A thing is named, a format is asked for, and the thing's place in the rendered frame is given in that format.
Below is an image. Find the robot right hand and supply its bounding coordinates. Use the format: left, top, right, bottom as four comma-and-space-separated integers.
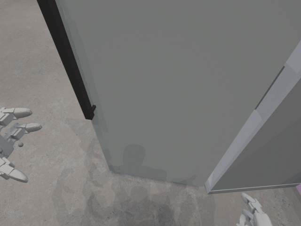
236, 193, 273, 226

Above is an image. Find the handle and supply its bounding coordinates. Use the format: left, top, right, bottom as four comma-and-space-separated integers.
37, 0, 96, 120

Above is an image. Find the robot left hand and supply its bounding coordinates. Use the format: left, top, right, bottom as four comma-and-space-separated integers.
0, 107, 42, 183

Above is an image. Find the fridge door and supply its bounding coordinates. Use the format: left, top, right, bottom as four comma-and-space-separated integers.
55, 0, 301, 187

